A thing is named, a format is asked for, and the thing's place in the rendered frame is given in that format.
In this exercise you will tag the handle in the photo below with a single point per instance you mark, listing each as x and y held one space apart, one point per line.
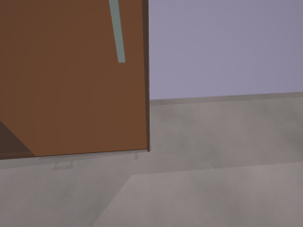
117 28

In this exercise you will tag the wardrobe door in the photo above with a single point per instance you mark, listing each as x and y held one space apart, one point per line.
9 143
62 89

